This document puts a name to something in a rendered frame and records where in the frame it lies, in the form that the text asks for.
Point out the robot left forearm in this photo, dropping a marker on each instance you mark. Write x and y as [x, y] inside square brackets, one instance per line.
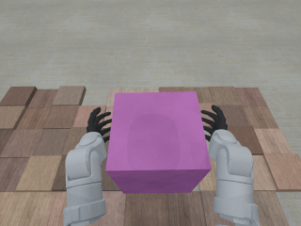
[85, 203]

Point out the robot right hand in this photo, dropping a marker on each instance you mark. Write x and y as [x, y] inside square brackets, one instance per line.
[219, 122]

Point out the carton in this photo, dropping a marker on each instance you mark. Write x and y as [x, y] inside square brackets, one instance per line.
[157, 143]

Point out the robot right forearm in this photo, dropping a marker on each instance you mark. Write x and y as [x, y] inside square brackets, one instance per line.
[234, 199]

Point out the robot left hand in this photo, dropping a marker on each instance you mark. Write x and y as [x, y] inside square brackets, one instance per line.
[93, 124]

